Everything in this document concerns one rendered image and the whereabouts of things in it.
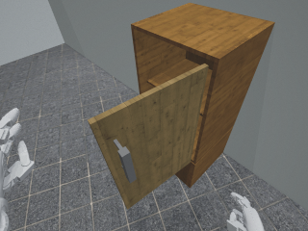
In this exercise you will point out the robot left hand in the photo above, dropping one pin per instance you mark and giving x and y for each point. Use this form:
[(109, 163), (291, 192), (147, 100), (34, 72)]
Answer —
[(20, 169)]

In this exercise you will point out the left robot forearm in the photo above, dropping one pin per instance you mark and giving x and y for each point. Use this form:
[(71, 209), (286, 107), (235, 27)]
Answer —
[(5, 224)]

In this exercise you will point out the cupboard door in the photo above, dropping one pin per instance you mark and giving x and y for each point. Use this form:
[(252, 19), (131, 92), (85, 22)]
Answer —
[(158, 127)]

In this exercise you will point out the robot right hand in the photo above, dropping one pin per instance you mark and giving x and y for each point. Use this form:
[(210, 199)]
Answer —
[(248, 220)]

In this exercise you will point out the handle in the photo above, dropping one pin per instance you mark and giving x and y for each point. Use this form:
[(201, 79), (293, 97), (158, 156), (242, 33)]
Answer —
[(126, 161)]

